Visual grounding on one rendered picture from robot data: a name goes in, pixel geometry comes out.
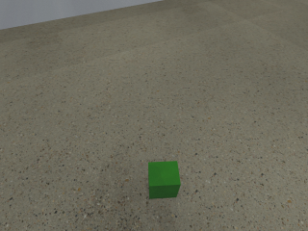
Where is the carton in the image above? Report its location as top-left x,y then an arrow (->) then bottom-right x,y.
148,161 -> 181,199

